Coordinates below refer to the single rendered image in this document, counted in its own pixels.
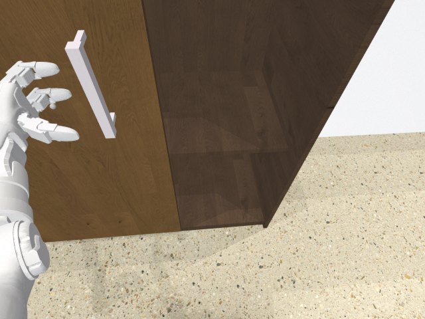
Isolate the robot left upper arm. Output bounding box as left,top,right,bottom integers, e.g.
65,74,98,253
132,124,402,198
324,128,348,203
0,221,50,319

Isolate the left robot forearm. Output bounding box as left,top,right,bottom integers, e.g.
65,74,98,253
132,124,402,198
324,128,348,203
0,124,34,226

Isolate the handle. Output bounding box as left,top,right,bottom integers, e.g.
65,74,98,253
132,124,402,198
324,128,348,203
65,30,117,138

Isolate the left robot hand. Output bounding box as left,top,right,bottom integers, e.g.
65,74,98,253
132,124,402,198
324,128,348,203
0,61,80,144

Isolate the wardrobe door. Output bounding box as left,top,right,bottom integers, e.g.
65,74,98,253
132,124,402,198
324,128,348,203
0,0,181,243

